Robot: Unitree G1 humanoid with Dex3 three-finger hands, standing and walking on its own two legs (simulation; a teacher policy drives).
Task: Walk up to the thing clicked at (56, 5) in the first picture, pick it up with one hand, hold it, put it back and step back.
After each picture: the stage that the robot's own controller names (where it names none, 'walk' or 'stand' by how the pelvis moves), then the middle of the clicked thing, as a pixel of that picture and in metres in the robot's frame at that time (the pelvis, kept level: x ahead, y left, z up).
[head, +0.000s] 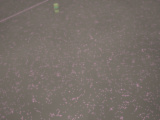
stand; (56, 7) +2.12 +0.40 -0.72
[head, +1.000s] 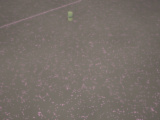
walk; (70, 16) +2.02 +0.14 -0.70
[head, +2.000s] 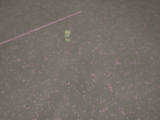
walk; (67, 35) +1.44 +0.16 -0.71
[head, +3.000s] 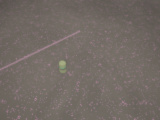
walk; (62, 66) +0.98 +0.20 -0.71
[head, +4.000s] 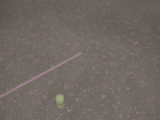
walk; (60, 101) +0.65 +0.19 -0.71
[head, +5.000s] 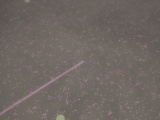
stand; out of the picture +0.44 +0.21 -0.70
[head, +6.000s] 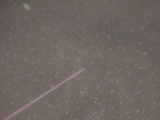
stand; out of the picture +0.41 +0.21 -0.73
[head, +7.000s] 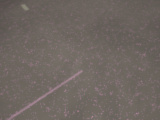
stand; out of the picture +0.38 +0.22 -0.73
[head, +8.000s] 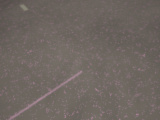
stand; out of the picture +0.37 +0.22 -0.73
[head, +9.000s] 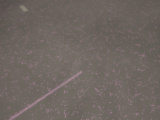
stand; out of the picture +0.37 +0.22 -0.73
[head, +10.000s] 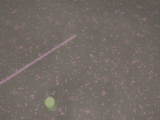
go down; (50, 104) +0.40 +0.22 -0.62
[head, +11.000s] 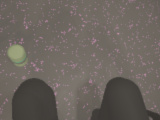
go down; (18, 56) +0.44 +0.28 -0.30
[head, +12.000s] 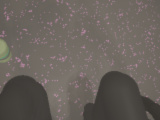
close in; (0, 51) +0.43 +0.29 -0.27
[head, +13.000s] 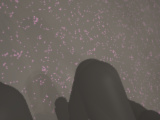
close; out of the picture +0.41 +0.32 -0.22
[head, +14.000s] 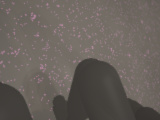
lift; out of the picture +0.40 +0.32 -0.22
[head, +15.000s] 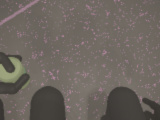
lift; (14, 74) +0.34 +0.24 -0.04
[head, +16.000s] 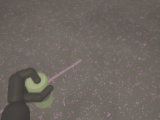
hold; (40, 91) +0.32 +0.17 +0.01
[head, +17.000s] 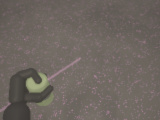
hold; (40, 90) +0.33 +0.17 +0.00
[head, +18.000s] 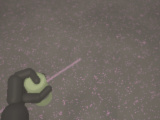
hold; (39, 90) +0.33 +0.18 +0.00
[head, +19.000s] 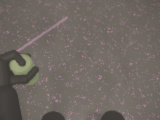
crouch; (25, 70) +0.39 +0.21 -0.06
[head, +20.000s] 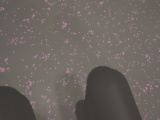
lower; out of the picture +0.45 +0.33 -0.15
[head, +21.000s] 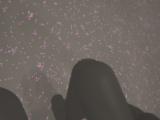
lower; out of the picture +0.40 +0.34 -0.22
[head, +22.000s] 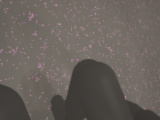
lower; out of the picture +0.40 +0.34 -0.22
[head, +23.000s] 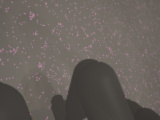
lower; out of the picture +0.40 +0.34 -0.22
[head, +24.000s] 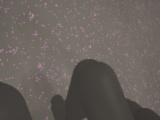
lower; out of the picture +0.40 +0.34 -0.22
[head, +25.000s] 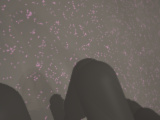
open; out of the picture +0.39 +0.34 -0.22
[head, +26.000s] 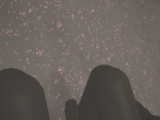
stand; out of the picture +0.40 +0.32 -0.24
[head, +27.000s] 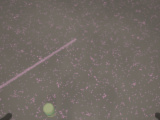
stand; (49, 110) +0.40 +0.22 -0.60
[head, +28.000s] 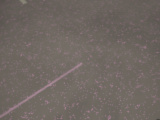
stand; out of the picture +0.39 +0.22 -0.67
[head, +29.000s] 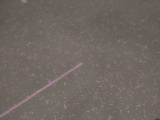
stand; out of the picture +0.38 +0.22 -0.67
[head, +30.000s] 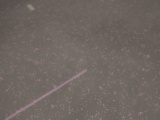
stand; out of the picture +0.39 +0.20 -0.72
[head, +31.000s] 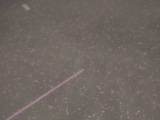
stand; out of the picture +0.38 +0.22 -0.73
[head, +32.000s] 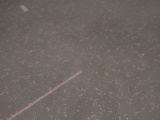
stand; out of the picture +0.37 +0.23 -0.73
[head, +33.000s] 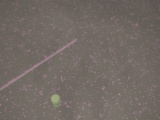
walk; (56, 100) +0.49 +0.19 -0.71
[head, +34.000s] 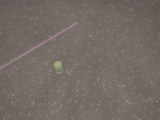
walk; (58, 67) +0.82 +0.27 -0.69
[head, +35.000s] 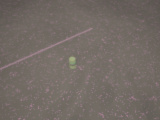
stand; (72, 62) +1.04 +0.17 -0.70
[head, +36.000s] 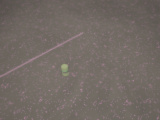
stand; (65, 70) +0.98 +0.22 -0.73
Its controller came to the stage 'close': yes
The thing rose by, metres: 0.70
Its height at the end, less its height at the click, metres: +0.00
